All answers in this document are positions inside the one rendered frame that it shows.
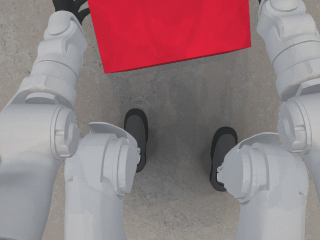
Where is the carton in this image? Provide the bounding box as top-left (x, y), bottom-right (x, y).
top-left (87, 0), bottom-right (251, 74)

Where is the right robot forearm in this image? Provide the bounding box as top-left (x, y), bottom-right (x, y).
top-left (256, 0), bottom-right (320, 102)

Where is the left robot forearm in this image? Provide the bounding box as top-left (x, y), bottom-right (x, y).
top-left (0, 10), bottom-right (88, 114)

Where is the left robot upper arm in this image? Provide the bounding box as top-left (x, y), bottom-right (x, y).
top-left (0, 103), bottom-right (80, 240)

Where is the right robot upper arm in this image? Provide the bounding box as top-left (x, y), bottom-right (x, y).
top-left (277, 92), bottom-right (320, 203)

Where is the left robot hand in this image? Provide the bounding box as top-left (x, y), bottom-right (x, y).
top-left (52, 0), bottom-right (90, 26)

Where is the right robot shin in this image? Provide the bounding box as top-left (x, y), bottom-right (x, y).
top-left (216, 132), bottom-right (309, 197)

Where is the robot right thigh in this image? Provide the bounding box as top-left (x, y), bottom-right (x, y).
top-left (230, 142), bottom-right (307, 240)

